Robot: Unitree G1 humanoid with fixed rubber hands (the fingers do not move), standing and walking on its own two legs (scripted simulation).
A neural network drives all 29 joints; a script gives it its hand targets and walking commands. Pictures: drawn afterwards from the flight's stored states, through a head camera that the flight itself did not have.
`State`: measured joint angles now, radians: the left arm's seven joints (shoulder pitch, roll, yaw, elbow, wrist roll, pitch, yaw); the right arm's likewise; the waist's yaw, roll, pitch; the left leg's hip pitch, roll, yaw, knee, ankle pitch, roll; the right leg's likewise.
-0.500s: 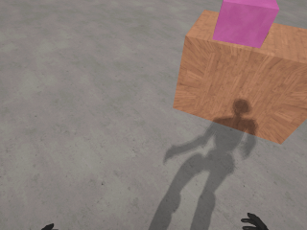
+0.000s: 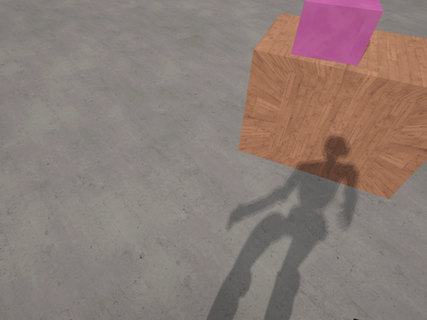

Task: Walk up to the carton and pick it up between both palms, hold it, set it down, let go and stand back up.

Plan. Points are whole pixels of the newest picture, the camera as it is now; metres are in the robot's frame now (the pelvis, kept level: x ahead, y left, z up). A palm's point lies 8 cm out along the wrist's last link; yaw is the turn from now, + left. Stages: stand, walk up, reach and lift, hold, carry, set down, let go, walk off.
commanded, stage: stand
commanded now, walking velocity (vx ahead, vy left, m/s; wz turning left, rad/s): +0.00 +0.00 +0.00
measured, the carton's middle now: (332, 26) +1.27 -0.56 +0.03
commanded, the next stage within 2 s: none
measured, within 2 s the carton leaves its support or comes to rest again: neither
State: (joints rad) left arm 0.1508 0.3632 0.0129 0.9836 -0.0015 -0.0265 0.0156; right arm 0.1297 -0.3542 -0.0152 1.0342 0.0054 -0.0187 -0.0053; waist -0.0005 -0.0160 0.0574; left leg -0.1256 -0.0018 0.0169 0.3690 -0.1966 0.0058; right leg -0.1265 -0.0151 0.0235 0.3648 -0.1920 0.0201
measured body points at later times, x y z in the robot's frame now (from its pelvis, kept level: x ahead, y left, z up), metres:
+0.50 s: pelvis +0.00 -0.01 +0.00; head +0.01 -0.01 +0.45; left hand +0.10 +0.29 -0.12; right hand +0.09 -0.31 -0.12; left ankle +0.00 +0.11 -0.75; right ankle +0.01 -0.13 -0.75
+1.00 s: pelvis +0.00 -0.01 +0.00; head +0.00 -0.01 +0.45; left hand +0.09 +0.29 -0.12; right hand +0.08 -0.32 -0.12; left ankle +0.00 +0.11 -0.75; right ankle +0.01 -0.13 -0.75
